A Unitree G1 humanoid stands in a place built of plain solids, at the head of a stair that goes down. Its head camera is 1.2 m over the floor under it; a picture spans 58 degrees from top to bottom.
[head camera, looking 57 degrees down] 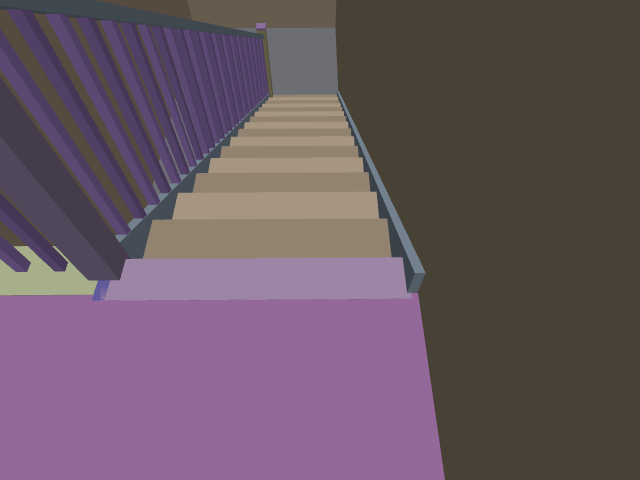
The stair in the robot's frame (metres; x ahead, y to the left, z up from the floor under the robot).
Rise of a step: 0.18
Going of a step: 0.28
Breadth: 0.92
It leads straight ahead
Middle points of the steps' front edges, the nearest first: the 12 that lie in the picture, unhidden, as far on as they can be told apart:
0.71 0.18 0.00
0.99 0.20 -0.18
1.28 0.20 -0.36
1.56 0.20 -0.55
1.85 0.20 -0.73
2.13 0.20 -0.91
2.41 0.21 -1.10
2.70 0.21 -1.28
2.98 0.21 -1.46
3.27 0.21 -1.64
3.55 0.21 -1.83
3.84 0.22 -2.01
